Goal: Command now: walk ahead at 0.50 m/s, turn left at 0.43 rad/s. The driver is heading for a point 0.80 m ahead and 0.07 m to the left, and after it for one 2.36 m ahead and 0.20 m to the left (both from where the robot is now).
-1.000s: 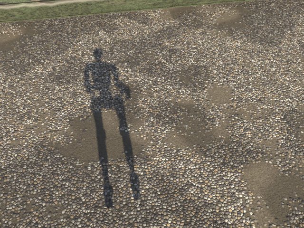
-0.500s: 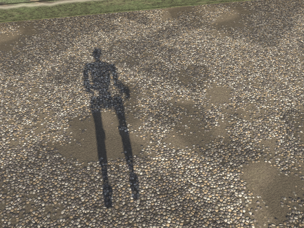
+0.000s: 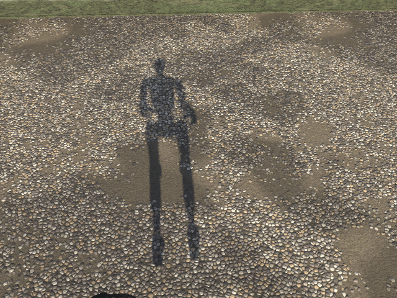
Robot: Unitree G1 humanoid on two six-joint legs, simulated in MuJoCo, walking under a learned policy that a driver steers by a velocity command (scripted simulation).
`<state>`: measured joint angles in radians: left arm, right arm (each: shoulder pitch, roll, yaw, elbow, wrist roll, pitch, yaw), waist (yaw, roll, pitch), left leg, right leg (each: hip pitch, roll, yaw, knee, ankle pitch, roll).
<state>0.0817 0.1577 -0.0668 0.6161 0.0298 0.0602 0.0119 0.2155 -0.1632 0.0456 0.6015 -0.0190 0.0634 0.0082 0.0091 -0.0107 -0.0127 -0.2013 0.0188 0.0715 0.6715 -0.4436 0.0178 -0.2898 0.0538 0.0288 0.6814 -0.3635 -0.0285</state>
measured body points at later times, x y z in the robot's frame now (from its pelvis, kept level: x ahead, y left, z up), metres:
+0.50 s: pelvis +0.01 +0.02 -0.01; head +0.00 +0.03 +0.44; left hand +0.16 +0.27 -0.09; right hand +0.24 -0.15 -0.07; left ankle -0.05 +0.10 -0.72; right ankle +0.00 -0.10 -0.72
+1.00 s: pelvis +0.01 +0.02 +0.00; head +0.00 +0.02 +0.45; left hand +0.17 +0.25 -0.09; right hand +0.21 -0.15 -0.08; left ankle -0.05 +0.10 -0.72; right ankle +0.00 -0.10 -0.72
